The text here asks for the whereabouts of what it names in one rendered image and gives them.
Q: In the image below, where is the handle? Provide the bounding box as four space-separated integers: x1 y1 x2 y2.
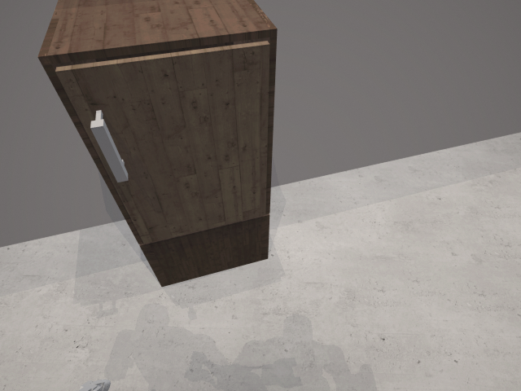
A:
90 110 128 182

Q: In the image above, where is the cupboard door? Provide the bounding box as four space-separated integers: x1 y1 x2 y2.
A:
55 41 269 244

